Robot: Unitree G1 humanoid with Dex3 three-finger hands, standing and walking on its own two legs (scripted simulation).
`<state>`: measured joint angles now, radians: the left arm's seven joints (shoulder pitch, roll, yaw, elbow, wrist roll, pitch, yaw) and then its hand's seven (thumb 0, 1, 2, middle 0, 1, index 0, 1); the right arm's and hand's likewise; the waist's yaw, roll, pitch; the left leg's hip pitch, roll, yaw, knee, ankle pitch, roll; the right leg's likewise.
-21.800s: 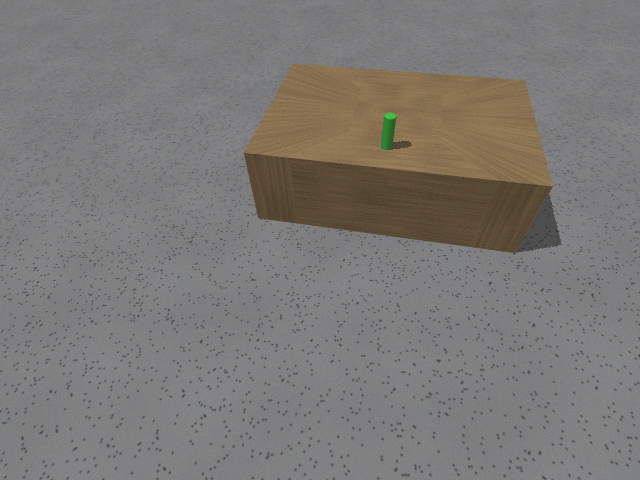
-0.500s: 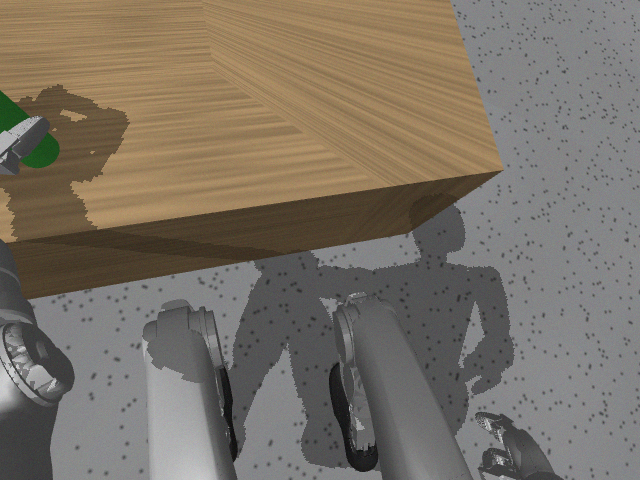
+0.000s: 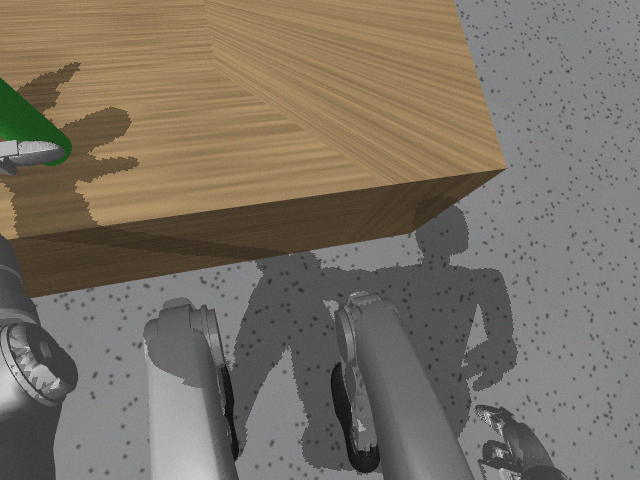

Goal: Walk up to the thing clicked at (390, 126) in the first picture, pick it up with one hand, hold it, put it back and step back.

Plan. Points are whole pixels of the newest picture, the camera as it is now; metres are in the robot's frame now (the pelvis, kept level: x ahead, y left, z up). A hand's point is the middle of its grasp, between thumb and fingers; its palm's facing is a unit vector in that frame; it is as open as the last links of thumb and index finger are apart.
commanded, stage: withdraw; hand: left
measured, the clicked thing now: (15, 120) +0.49 +0.31 +0.00
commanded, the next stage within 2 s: rise in 0.40 s
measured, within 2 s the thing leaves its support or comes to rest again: neither
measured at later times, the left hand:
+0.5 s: hand out of the picture +0.48 +0.38 +0.11, palm faces +0.41 -0.91 -0.08, open 17.5 cm
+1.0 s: hand out of the picture +0.38 +0.42 +0.18, palm faces +0.48 -0.77 -0.43, open 17.5 cm
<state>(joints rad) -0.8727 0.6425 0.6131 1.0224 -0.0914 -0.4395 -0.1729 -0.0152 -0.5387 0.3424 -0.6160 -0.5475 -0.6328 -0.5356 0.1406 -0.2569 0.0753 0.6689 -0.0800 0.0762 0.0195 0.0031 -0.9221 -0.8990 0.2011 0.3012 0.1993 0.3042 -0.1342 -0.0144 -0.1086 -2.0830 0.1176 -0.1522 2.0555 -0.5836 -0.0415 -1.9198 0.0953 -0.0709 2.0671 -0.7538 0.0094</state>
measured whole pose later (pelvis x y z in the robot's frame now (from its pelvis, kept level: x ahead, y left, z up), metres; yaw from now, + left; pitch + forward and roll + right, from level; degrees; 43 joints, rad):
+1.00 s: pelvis +0.04 +0.02 +0.23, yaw +7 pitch +23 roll -6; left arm -0.50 0.62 0.41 0.98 0.05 -0.05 0.09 -0.02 -0.56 0.05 -0.05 -0.05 -0.05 -0.05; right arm 0.24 -0.26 0.01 0.63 0.02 0.08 -0.03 0.01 -0.90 -0.90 0.20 0.30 0.20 0.31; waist -0.08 0.02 -0.13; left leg -1.22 0.09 -0.07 1.27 -0.46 -0.01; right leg -1.05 0.04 -0.05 1.22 -0.57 0.02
